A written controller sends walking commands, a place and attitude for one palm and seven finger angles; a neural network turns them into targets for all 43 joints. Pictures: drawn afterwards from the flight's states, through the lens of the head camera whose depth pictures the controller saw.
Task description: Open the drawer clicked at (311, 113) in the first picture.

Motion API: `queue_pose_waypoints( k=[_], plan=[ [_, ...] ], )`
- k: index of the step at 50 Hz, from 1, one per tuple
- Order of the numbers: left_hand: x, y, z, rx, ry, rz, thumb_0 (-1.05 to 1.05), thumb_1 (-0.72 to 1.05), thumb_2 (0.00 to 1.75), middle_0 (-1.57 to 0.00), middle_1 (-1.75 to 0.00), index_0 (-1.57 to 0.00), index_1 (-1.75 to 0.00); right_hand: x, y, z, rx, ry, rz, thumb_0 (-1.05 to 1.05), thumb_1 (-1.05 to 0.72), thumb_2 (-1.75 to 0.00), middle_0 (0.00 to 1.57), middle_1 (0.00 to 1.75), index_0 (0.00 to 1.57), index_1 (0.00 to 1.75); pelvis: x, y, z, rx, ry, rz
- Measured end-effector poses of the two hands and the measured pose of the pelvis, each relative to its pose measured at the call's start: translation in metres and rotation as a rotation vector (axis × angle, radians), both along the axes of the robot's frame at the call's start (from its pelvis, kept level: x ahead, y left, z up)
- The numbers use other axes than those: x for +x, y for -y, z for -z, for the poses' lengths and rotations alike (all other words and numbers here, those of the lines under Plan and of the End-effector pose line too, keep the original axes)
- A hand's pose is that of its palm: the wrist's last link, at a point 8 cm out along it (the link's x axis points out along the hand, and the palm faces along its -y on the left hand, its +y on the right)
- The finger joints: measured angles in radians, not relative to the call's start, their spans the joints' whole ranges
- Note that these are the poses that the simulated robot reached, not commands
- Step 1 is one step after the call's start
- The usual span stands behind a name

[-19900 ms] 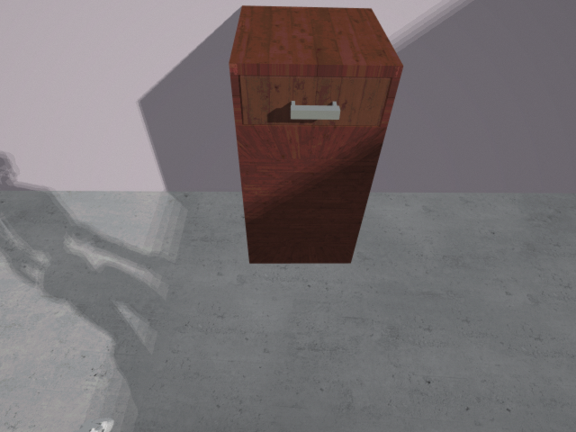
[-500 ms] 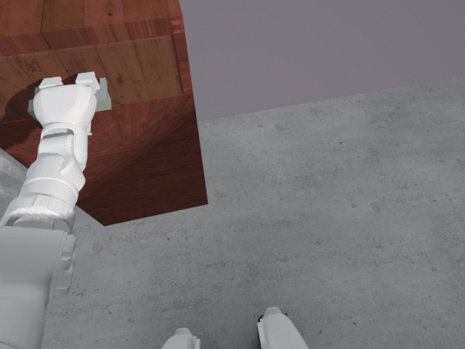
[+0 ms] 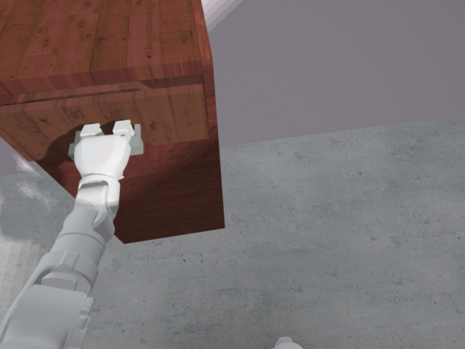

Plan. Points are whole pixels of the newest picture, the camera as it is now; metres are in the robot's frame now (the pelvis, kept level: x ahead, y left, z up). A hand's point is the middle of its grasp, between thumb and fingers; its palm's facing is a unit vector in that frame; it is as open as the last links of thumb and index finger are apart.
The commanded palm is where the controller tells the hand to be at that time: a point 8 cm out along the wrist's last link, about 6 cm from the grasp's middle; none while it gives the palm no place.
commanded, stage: pull the drawer open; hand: left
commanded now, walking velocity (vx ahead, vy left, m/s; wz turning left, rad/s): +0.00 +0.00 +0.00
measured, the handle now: (108, 140) +0.49 +0.24 +0.03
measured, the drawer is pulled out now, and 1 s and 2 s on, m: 0.04 0.08 0.11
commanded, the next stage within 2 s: none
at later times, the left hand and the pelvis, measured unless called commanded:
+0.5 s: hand (114, 186) +0.40 +0.22 +0.00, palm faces +0.00 +0.00 -1.00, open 6.2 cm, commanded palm +0.38 +0.22 +0.04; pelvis +0.00 -0.01 +0.00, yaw +2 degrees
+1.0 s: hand (113, 186) +0.40 +0.22 +0.01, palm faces -0.02 +0.03 -1.00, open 6.3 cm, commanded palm +0.38 +0.22 +0.04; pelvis -0.06 -0.02 -0.02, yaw +1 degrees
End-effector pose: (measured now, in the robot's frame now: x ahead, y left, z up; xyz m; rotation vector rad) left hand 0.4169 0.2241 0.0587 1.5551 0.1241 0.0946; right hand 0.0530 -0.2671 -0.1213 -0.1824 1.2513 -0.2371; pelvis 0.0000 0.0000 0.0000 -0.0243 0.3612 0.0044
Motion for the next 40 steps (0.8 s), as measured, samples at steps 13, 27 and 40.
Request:
queue_pose_waypoints(
  k=[13,27,40],
  plan=[
    [-0.025,0.004,0.000,-0.002,0.002,-0.009,0.01,0.69,0.78,-0.28,-1.35,-0.30,-1.35,0.035,-0.002,-0.006,0.011,0.073,-0.032,0.01,-0.91,-0.90,0.20,0.30,0.20,0.30,0.006,0.003,-0.005,0.005,0.033,-0.006],
    [-0.037,0.006,0.000,0.020,0.012,-0.008,0.00,0.66,0.81,-0.32,-1.35,-0.32,-1.35,0.031,0.003,0.003,-0.008,0.055,-0.085,0.01,-0.91,-0.90,0.20,0.30,0.20,0.30,-0.010,0.012,-0.001,0.011,0.052,-0.034],
    [-0.036,0.007,-0.002,0.031,-0.012,-0.013,0.00,0.66,0.79,-0.33,-1.32,-0.31,-1.34,-0.042,0.018,0.014,-0.025,0.007,-0.024,0.01,-0.91,-0.90,0.20,0.30,0.20,0.30,-0.045,0.019,0.009,0.025,0.040,-0.022]
  ],
)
